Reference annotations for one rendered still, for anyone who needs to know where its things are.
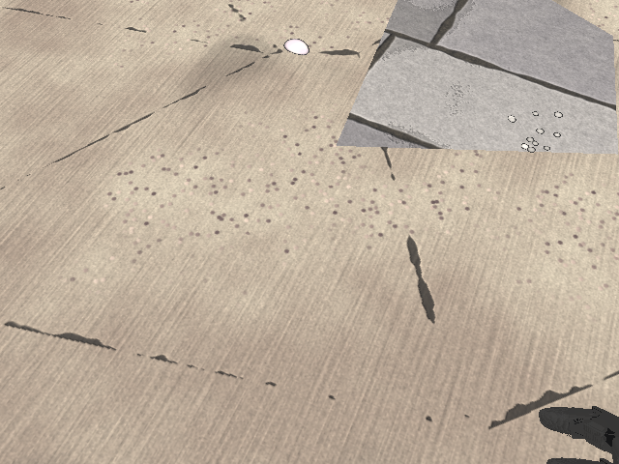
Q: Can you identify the right robot hand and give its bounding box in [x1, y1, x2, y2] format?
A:
[539, 406, 619, 464]

